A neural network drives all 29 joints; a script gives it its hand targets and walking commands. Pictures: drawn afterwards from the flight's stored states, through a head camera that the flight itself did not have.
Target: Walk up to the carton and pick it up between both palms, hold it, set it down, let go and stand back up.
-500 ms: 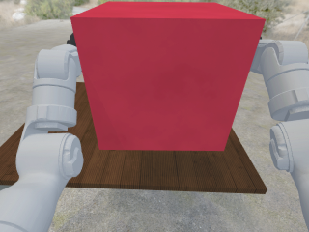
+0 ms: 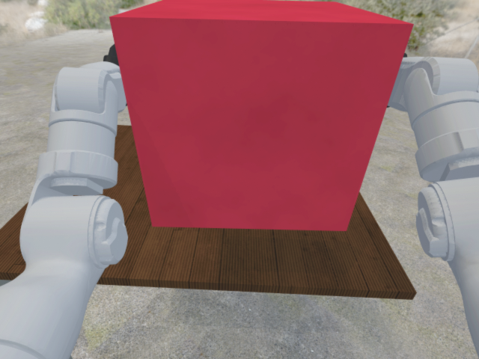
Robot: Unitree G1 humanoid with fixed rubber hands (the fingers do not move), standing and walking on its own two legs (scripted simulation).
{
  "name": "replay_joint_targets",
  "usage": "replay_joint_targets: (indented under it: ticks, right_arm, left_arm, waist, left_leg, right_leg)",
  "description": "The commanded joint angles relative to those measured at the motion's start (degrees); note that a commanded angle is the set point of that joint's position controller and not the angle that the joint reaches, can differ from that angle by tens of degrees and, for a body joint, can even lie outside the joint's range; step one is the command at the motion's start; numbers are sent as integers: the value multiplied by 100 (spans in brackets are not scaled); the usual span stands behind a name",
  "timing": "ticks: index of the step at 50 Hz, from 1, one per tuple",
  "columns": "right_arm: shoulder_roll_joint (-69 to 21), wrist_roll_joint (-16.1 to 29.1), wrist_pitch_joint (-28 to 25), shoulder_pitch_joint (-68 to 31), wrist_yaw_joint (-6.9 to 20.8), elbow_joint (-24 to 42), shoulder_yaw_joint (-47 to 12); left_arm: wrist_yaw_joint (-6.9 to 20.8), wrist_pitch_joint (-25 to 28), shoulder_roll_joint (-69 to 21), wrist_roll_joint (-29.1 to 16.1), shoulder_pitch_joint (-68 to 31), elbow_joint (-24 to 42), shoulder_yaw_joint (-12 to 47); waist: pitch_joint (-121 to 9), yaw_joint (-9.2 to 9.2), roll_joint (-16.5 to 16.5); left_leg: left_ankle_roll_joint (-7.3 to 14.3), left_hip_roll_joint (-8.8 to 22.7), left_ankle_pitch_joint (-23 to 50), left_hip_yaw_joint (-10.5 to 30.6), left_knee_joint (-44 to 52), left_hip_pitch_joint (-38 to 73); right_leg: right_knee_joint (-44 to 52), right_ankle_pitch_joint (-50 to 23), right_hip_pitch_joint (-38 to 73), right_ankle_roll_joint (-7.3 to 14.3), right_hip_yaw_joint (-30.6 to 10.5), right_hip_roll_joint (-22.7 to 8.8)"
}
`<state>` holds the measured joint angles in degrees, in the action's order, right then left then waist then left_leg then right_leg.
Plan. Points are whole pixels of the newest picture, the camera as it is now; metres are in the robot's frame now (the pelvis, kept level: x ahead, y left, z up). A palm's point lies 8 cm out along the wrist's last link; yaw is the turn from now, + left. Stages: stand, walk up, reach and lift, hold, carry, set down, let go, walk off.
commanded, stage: hold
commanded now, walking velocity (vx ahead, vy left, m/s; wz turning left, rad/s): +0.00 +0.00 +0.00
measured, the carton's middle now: (251, 105) +0.41 -0.01 +0.32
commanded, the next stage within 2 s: none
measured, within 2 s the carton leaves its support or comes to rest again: neither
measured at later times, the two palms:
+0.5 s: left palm (123, 89) +0.37 +0.18 +0.35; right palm (388, 87) +0.36 -0.20 +0.37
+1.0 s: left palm (120, 90) +0.37 +0.18 +0.35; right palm (386, 85) +0.36 -0.20 +0.37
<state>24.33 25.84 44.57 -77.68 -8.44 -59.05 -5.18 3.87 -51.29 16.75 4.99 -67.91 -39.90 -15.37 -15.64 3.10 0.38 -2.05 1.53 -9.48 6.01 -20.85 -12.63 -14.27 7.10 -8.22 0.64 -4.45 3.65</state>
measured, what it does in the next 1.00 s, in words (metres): stands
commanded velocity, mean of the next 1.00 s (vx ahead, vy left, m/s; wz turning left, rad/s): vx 0.00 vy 0.00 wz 0.00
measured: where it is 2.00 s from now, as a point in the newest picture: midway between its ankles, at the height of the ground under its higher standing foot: outside the picture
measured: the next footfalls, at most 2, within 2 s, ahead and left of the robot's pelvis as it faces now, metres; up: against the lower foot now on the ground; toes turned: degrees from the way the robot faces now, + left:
none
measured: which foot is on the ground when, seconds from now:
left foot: down 0.00-1.00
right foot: down 0.00-1.00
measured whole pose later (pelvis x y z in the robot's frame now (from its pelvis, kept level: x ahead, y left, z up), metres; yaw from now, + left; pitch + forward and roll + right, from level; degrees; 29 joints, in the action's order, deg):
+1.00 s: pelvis +0.00 +0.00 +0.00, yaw +0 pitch +1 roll -2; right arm 24.7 27.1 44.4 -75.5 -8.6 -56.5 -6.0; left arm 3.4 -52.4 15.7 4.9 -64.5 -35.0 -14.7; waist -15.0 3.5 0.3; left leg -2.0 1.5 -10.0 6.0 -21.3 -12.2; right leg -14.0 7.3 -7.4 0.6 -4.5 3.7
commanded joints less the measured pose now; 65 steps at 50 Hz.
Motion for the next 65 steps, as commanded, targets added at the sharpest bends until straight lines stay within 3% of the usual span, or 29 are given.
replay_joint_targets:
  ticks: [1, 8, 13, 14, 18, 27, 31, 35, 38, 47, 50, 53, 55, 60, 65]
  right_arm:
    - [-3270, 1026, -284, -4089, 958, 1923, -41]
    - [-3188, 1139, -298, -3994, 975, 2067, -121]
    - [-3237, 1161, -302, -3947, 956, 2171, -170]
    - [-3242, 1170, -293, -3887, 957, 2162, -170]
    - [-3377, 1277, -326, -3954, 950, 2368, -305]
    - [-3468, 1109, -318, -4088, 884, 2348, -196]
    - [-3389, 1087, -293, -4140, 886, 2289, -161]
    - [-3301, 1155, -264, -3916, 882, 2132, -154]
    - [-3287, 1210, -273, -3906, 877, 2269, -236]
    - [-3174, 1167, -303, -3918, 936, 2290, -150]
    - [-3255, 1138, -291, -3956, 965, 2185, -183]
    - [-3299, 1174, -302, -3970, 949, 2291, -212]
    - [-3349, 1153, -288, -3943, 938, 2215, -237]
    - [-3299, 1074, -334, -4035, 979, 2130, -67]
    - [-3437, 1126, -344, -4226, 946, 2287, -212]
  left_arm:
    - [864, 419, -2968, -1165, -4161, 1094, 1148]
    - [815, 393, -3072, -1237, -4107, 1464, 1268]
    - [796, 364, -3004, -1174, -4013, 1551, 1209]
    - [796, 365, -3018, -1208, -4061, 1642, 1253]
    - [726, 382, -3001, -1230, -4046, 1832, 1248]
    - [816, 396, -2904, -1209, -4065, 1443, 1173]
    - [829, 383, -2929, -1156, -3981, 1165, 1109]
    - [848, 373, -2968, -1182, -4041, 1484, 1216]
    - [849, 365, -2927, -1177, -3946, 1523, 1179]
    - [770, 330, -3118, -1253, -4017, 1753, 1389]
    - [757, 344, -2980, -1172, -3968, 1551, 1184]
    - [769, 340, -3035, -1179, -3985, 1659, 1224]
    - [780, 359, -2937, -1159, -4037, 1624, 1155]
    - [791, 390, -3060, -1239, -4101, 1334, 1258]
    - [769, 421, -2960, -1199, -4106, 1324, 1129]
  waist:
    - [-1570, 63, 181]
    - [-1728, 87, 339]
    - [-1662, 41, 225]
    - [-1680, 104, 230]
    - [-1855, 8, 199]
    - [-1695, 29, -99]
    - [-1552, 13, 0]
    - [-1685, 91, 218]
    - [-1718, 64, 150]
    - [-1767, 130, 397]
    - [-1596, 4, 117]
    - [-1781, 10, 194]
    - [-1666, -8, 81]
    - [-1560, 61, 238]
    - [-1820, -70, 6]
  left_leg:
    - [0, -151, 707, -203, 234, 272]
    - [-80, -128, 1058, -186, 183, 377]
    - [-70, -152, 1150, -201, 173, 409]
    - [-74, -151, 1124, -208, 161, 449]
    - [-47, -179, 1366, -212, 63, 522]
    - [68, -206, 783, -230, 145, 393]
    - [64, -197, 791, -226, 168, 322]
    - [-38, -182, 1035, -211, 142, 446]
    - [-58, -193, 1193, -209, 118, 502]
    - [-105, -139, 1071, -179, 160, 450]
    - [-34, -152, 954, -215, 205, 342]
    - [-42, -156, 1136, -200, 137, 449]
    - [-17, -176, 1054, -210, 162, 404]
    - [1, -148, 615, -212, 234, 258]
    - [61, -193, 824, -212, 145, 357]
  right_leg:
    - [31, -821, 672, 72, -63, -16]
    - [-50, -1181, 866, 80, -35, 34]
    - [-37, -1261, 869, 55, -36, 34]
    - [-42, -1263, 854, 52, -47, 23]
    - [-75, -1491, 903, 9, -26, 43]
    - [46, -1002, 725, -43, -50, -38]
    - [60, -1035, 736, -9, -76, -32]
    - [-6, -1253, 838, 36, -70, -3]
    - [-22, -1434, 909, 4, -40, 10]
    - [-40, -1209, 859, 90, -24, 46]
    - [-13, -1121, 826, 46, -31, 32]
    - [-52, -1284, 902, 54, -51, 29]
    - [-24, -1240, 887, 10, -44, 6]
    - [50, -739, 621, 84, -68, -36]
    - [11, -959, 760, 12, -70, -17]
